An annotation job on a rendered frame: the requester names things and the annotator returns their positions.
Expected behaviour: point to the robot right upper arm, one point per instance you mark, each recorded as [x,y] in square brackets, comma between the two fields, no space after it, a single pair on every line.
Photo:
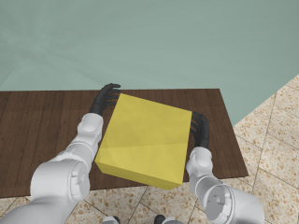
[227,205]

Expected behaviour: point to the robot left hand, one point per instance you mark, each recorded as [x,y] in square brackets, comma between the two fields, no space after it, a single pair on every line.
[100,102]

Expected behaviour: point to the robot left forearm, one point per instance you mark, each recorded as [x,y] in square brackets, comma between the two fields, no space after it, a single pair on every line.
[85,145]

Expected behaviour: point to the robot left upper arm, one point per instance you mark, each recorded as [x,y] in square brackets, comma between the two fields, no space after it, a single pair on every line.
[57,187]

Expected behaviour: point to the robot right forearm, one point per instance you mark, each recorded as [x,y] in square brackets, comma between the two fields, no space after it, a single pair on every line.
[199,168]

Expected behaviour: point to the table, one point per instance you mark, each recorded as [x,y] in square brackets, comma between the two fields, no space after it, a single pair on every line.
[35,126]

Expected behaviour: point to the robot left shin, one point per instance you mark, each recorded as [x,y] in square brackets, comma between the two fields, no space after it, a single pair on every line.
[109,218]

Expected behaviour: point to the robot right hand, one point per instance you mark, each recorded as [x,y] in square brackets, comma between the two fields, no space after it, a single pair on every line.
[201,135]

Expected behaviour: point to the robot right foot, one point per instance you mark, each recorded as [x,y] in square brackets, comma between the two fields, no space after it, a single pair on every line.
[159,219]

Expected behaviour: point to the carton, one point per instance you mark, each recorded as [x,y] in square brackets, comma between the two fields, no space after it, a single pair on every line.
[146,142]

